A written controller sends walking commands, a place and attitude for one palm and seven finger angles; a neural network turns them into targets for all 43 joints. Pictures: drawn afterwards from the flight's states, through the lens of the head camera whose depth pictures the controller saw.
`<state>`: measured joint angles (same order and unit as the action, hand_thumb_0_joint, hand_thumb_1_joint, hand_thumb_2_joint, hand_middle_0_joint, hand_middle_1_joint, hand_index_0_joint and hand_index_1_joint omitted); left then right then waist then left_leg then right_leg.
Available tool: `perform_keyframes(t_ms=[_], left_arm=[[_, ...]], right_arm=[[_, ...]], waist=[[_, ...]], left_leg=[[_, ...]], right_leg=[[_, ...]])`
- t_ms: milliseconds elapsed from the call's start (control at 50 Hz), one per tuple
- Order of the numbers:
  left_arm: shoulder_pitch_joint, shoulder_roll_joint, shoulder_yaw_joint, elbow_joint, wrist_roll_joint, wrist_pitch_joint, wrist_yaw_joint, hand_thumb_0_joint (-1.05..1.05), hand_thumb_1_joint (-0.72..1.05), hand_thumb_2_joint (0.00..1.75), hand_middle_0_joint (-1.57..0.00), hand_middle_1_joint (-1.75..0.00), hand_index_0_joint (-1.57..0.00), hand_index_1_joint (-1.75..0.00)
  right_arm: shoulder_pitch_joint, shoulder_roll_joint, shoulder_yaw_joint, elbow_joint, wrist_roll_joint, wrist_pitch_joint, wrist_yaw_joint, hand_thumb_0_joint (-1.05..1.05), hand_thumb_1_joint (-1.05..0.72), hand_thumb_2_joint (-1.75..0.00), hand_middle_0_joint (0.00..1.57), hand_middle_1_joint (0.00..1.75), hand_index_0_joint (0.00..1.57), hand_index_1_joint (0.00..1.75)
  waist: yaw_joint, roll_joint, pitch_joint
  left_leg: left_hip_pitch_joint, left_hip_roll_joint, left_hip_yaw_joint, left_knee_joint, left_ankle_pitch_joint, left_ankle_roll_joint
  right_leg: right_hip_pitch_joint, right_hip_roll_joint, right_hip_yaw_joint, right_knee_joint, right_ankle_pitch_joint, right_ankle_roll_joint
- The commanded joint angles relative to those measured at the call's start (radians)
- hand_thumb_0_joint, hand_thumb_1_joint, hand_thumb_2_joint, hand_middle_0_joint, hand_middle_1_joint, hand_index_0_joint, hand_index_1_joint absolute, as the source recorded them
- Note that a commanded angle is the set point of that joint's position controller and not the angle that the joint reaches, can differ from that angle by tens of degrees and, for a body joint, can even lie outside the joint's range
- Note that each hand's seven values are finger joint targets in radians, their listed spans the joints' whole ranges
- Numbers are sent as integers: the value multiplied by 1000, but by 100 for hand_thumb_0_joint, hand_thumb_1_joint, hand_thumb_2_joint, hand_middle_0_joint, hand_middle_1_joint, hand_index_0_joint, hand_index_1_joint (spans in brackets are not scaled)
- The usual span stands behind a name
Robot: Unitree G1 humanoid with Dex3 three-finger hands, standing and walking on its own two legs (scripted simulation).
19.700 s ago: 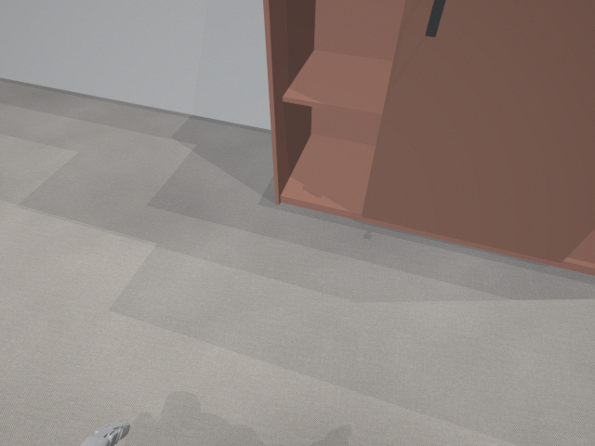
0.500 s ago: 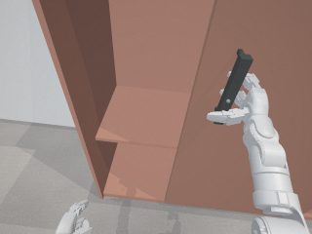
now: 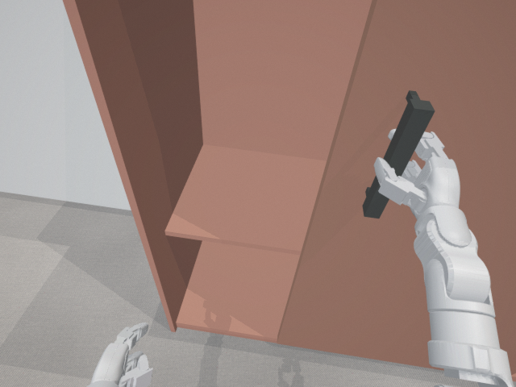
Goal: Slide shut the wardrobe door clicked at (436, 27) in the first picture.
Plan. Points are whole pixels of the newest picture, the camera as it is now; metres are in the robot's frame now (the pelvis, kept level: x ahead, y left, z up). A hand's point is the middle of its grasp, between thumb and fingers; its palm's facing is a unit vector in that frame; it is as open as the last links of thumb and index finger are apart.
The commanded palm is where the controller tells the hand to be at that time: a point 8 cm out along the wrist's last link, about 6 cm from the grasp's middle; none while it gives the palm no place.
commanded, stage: grip the handle and tug to test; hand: right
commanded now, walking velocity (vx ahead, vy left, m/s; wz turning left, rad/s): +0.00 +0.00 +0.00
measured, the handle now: (390, 158) +0.43 -0.16 +0.18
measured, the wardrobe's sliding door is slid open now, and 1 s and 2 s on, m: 0.39 0.39 0.39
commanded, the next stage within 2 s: tug the door sideways, standing still in 0.76 s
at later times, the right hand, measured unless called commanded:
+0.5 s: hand (387, 178) +0.37 -0.14 +0.19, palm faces +0.11 +0.99 -0.01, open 7.3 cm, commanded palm +0.32 -0.18 +0.19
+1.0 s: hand (387, 179) +0.37 -0.14 +0.19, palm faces +0.08 +1.00 -0.02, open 7.3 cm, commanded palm +0.35 -0.18 +0.19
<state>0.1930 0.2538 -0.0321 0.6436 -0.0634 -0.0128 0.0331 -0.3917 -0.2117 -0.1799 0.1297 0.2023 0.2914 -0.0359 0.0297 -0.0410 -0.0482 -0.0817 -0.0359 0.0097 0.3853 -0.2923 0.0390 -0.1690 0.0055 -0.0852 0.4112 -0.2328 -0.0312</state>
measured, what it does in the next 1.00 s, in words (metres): stands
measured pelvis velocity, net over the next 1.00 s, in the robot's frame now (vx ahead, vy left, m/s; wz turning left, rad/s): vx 0.03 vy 0.00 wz -0.01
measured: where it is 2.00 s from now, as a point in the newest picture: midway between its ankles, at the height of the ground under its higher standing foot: outside the picture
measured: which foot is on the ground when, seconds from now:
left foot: down 0.00-1.00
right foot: down 0.00-1.00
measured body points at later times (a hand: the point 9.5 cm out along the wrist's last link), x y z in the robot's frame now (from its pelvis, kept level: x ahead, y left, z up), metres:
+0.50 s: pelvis +0.00 +0.01 +0.00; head -0.02 +0.03 +0.45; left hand +0.18 +0.24 -0.10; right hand +0.36 -0.19 +0.19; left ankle -0.06 +0.09 -0.74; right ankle -0.01 -0.10 -0.74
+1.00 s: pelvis +0.03 +0.00 +0.00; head +0.02 +0.03 +0.45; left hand +0.22 +0.24 -0.09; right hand +0.36 -0.19 +0.19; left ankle -0.06 +0.09 -0.74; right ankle -0.01 -0.10 -0.74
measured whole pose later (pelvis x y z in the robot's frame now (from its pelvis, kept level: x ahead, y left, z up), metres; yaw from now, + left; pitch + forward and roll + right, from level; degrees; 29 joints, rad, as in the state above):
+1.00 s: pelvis +0.03 +0.00 +0.00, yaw +0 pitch +1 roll -1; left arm 0.16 0.26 -0.03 0.62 -0.06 0.01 0.03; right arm -0.25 -0.20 -0.15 -0.12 0.21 0.36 -0.03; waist 0.00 -0.04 -0.06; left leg -0.06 -0.03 0.03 0.39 -0.34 0.04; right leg -0.16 0.01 -0.05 0.43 -0.29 -0.02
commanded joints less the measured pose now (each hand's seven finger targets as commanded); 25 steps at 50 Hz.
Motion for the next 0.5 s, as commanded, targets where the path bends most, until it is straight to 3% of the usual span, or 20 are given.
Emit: perform_keyframes(t_ms=[0,80,140,220,300,380,440,480], left_arm=[[-138,108,39,-152,-3,-41,5,0,90,90,-20,-30,-20,-30],[-135,113,37,-142,-1,-29,12,0,90,90,-20,-30,-20,-30],[-133,111,38,-143,0,-26,14,0,90,90,-20,-30,-20,-30],[-137,106,37,-145,1,-25,9,0,90,90,-20,-30,-20,-30],[-140,108,36,-150,3,-24,8,0,90,90,-20,-30,-20,-30],[-155,104,31,-163,3,-20,7,0,90,90,-20,-30,-20,-30],[-157,106,28,-166,1,-17,8,0,90,90,-20,-30,-20,-30],[-168,102,28,-176,0,-17,6,0,90,90,-20,-30,-20,-30]], right_arm=[[-311,-124,-9,-271,0,-59,11,0,-90,-90,45,140,45,140],[-364,-134,-7,-263,-4,-45,2,0,-90,-90,45,140,45,140],[-380,-118,4,-256,-7,-37,2,0,-90,-90,45,140,45,140],[-368,-85,38,-265,-7,-44,3,0,-90,-90,45,140,45,140],[-340,-108,17,-275,-5,-59,8,0,-90,-90,45,140,45,140],[-310,-107,21,-300,-2,-68,22,0,-90,-90,45,140,45,140],[-273,-141,-22,-281,5,-61,28,0,-90,-90,45,140,45,140],[-263,-111,14,-318,6,-64,35,0,-90,-90,45,140,45,140]], waist=[[-44,26,-279],[-38,51,-271],[-35,36,-289],[-34,36,-300],[-42,81,-309],[-52,54,-303],[-57,63,-282],[-57,54,-286]], left_leg=[[-13,30,13,4,595,-19],[-8,31,12,-1,589,-16],[-16,31,12,4,598,-18],[-14,34,11,8,617,-21],[20,38,9,12,656,-23],[34,43,6,13,676,-23],[34,41,6,12,673,-25],[42,44,6,13,678,-24]], right_leg=[[244,-28,81,35,533,-5],[231,-23,82,36,514,-7],[250,-19,85,37,524,-7],[259,-18,88,45,540,-9],[238,-17,86,40,532,-13],[227,-11,78,42,525,-16],[210,-10,78,34,495,-15],[207,-9,75,38,502,-17]])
